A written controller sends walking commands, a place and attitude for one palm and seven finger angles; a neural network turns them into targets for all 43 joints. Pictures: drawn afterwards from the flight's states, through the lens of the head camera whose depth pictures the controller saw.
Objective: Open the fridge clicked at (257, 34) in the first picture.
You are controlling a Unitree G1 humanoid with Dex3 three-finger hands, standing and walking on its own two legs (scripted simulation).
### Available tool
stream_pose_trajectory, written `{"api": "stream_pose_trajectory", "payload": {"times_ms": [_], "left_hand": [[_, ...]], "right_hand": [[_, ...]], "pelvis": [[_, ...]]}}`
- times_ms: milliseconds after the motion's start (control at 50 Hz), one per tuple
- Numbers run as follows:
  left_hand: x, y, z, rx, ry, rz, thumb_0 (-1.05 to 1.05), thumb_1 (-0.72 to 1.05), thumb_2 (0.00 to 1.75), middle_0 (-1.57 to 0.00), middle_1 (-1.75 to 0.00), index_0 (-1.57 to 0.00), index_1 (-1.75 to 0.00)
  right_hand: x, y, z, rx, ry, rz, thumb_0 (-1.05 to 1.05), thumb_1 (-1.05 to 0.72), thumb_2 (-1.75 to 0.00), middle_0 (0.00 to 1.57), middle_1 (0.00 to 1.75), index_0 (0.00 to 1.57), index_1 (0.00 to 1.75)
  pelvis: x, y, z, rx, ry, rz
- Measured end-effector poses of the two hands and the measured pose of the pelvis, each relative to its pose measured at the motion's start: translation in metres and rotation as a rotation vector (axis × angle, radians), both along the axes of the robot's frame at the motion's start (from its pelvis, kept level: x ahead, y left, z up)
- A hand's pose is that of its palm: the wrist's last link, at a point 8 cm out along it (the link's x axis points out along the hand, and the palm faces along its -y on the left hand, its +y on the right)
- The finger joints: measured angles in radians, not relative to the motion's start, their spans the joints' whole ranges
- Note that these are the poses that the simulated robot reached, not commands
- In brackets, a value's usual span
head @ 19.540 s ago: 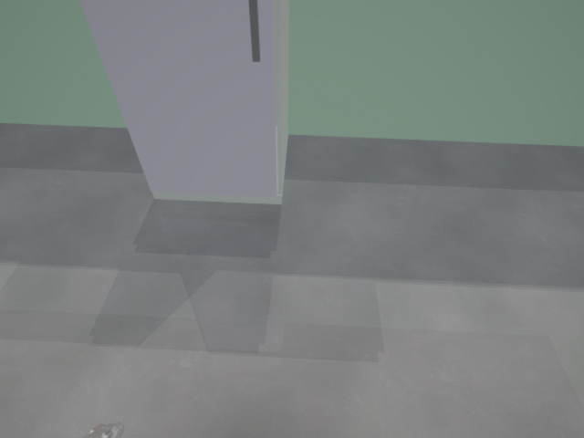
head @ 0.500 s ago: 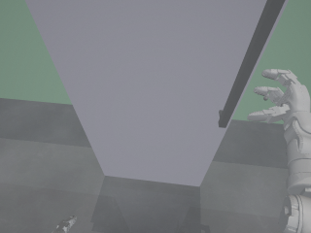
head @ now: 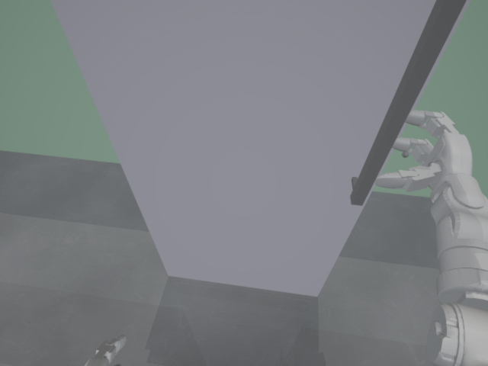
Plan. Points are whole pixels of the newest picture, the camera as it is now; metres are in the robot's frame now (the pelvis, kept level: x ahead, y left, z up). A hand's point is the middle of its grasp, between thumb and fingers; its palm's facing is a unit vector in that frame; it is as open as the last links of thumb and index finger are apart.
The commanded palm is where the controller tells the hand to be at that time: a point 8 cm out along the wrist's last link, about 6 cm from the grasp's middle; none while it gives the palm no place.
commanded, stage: feel for the door with the fingertips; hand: right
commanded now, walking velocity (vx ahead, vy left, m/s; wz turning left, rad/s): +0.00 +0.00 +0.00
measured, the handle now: (388, 119) +0.49 -0.18 +0.18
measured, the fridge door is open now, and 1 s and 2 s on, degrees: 0 0 0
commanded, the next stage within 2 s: slide the fingers in behind the handle in 0.20 s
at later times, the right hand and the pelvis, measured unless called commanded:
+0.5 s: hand (403, 148) +0.44 -0.20 +0.16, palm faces +0.07 +1.00 +0.00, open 13.9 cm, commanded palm +0.41 -0.25 +0.16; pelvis +0.00 +0.00 +0.00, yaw +0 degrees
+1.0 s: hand (394, 152) +0.43 -0.18 +0.16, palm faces +0.06 +1.00 +0.00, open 14.0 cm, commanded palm +0.40 -0.23 +0.16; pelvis -0.01 +0.00 +0.00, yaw -1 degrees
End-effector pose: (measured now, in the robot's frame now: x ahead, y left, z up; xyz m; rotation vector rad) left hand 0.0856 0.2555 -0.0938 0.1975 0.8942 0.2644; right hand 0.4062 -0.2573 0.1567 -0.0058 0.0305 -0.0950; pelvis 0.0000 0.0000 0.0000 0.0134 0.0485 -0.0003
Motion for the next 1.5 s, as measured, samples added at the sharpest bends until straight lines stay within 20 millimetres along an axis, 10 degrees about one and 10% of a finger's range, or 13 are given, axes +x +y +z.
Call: {"api": "stream_pose_trajectory", "payload": {"times_ms": [540,960,1500], "left_hand": [[-0.026,0.000,-0.007,0.001,0.073,0.017,0.01,0.90,0.90,-0.21,-0.30,-0.20,-0.30],[0.016,-0.010,0.003,-0.006,-0.040,-0.053,0.01,0.90,0.90,-0.21,-0.30,-0.20,-0.30],[-0.003,0.002,-0.003,-0.016,0.003,-0.016,0.01,0.90,0.90,-0.21,-0.30,-0.20,-0.30]], "right_hand": [[0.011,0.002,0.002,0.009,-0.010,0.027,-0.01,0.50,-0.30,0.30,1.21,0.31,1.21],[-0.006,0.019,0.006,0.001,-0.014,0.028,-0.01,0.50,-0.30,0.30,1.20,0.30,1.20],[-0.008,0.040,0.007,-0.005,-0.016,0.029,-0.01,0.50,-0.30,0.29,1.20,0.29,1.20]], "pelvis": [[-0.001,-0.005,-0.001,0.003,0.019,-0.004],[-0.008,-0.004,0.000,0.002,-0.012,-0.018],[-0.007,0.003,0.001,-0.002,-0.021,-0.008]]}}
